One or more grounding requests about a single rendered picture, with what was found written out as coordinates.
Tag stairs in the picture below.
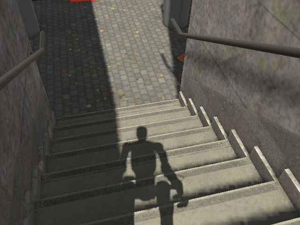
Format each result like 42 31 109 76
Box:
34 98 300 225

